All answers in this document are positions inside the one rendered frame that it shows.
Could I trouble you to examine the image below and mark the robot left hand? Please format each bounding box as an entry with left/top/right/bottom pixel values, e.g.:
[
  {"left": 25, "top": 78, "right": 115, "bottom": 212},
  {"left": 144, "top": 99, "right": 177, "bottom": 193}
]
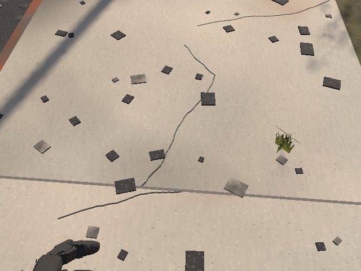
[{"left": 33, "top": 239, "right": 100, "bottom": 271}]

